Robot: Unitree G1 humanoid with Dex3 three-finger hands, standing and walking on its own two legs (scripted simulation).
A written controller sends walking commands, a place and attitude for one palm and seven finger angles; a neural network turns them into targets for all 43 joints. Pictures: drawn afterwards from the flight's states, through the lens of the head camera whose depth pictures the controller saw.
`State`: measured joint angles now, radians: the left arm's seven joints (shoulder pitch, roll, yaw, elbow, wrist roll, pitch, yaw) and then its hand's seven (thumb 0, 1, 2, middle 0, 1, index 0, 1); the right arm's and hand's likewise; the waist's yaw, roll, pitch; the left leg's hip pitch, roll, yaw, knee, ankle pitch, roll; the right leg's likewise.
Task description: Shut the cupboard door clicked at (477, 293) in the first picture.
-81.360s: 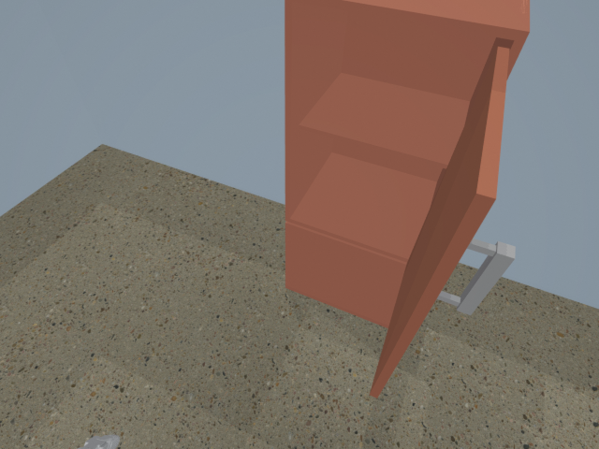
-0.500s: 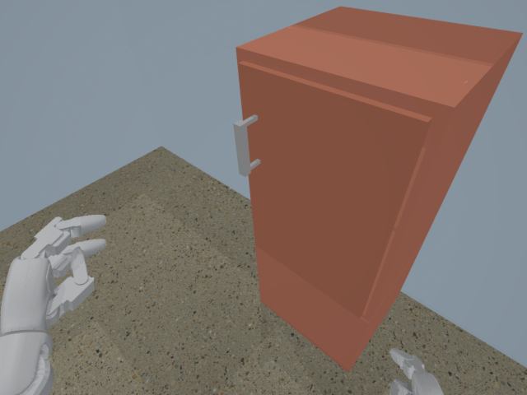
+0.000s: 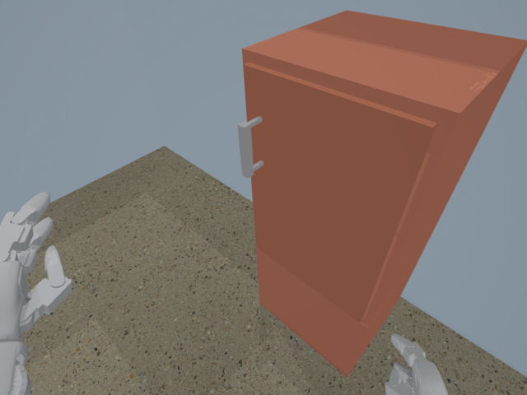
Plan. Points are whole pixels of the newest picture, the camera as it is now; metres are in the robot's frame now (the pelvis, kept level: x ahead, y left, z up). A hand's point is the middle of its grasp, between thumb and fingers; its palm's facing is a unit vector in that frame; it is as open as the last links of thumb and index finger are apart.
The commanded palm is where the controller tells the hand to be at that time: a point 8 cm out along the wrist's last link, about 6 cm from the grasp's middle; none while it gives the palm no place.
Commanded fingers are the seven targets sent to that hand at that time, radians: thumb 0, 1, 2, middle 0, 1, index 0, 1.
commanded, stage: step back with the hand held close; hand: left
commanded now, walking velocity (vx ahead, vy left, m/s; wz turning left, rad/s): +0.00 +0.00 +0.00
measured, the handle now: (252, 147) +0.61 +0.10 +0.07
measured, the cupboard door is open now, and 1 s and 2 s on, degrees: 0 0 0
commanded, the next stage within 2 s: stop stepping back and stand still in 1.40 s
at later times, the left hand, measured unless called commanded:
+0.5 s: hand (53, 289) +0.18 +0.27 +0.16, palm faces +0.36 -0.80 -0.48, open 7.4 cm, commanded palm +0.12 +0.31 +0.17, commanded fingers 0.00 0.90 0.90 -0.20 -0.30 -0.20 -0.30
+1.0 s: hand out of the picture +0.10 +0.29 +0.16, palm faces +0.47 -0.76 -0.45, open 7.4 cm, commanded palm +0.04 +0.33 +0.17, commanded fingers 0.00 0.90 0.90 -0.20 -0.30 -0.20 -0.30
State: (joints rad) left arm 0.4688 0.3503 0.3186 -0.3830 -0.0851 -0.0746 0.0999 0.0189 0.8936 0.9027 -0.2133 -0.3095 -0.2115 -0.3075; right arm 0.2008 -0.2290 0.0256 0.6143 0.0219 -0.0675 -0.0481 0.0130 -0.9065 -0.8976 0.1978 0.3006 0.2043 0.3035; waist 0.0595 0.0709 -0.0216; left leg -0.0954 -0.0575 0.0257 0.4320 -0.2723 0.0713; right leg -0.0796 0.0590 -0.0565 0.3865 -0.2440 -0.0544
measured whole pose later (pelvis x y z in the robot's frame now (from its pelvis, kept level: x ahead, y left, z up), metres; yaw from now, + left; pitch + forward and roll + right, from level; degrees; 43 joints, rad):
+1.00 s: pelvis -0.10 +0.03 -0.03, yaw +0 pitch +0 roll -2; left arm 0.49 0.42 0.46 -0.54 -0.01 -0.23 0.16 0.02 0.89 0.90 -0.21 -0.31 -0.21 -0.30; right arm 0.27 -0.24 0.00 0.57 0.01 -0.02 -0.07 0.01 -0.90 -0.90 0.20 0.30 0.21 0.30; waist -0.01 -0.01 0.01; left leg -0.45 -0.06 0.08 0.69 -0.24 0.12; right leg -0.44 0.04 -0.04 0.66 -0.21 -0.01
